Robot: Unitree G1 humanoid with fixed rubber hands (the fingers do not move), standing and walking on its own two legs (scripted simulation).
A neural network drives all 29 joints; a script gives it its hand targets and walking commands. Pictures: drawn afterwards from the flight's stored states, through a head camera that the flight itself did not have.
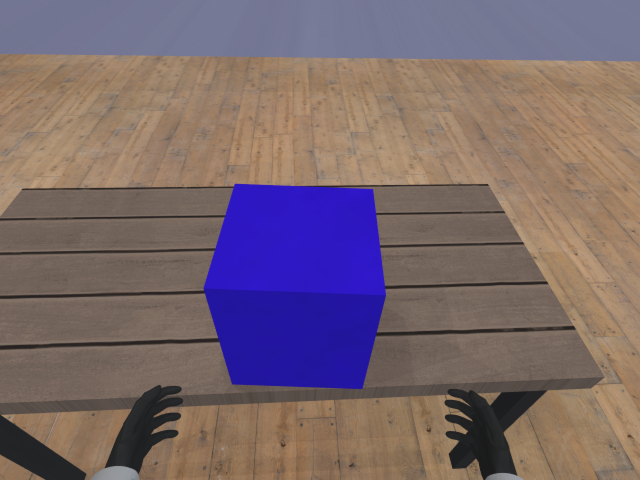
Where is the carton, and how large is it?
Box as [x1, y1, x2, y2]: [203, 184, 385, 388]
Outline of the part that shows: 235,184 203,288 232,383 361,388 385,296 372,189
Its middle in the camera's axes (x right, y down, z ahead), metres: -0.03 +0.08 +0.60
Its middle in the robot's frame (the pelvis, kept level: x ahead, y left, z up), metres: +0.40 +0.05 +0.00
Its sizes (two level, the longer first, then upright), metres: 0.210 0.200 0.250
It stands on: a table, 0.65 m high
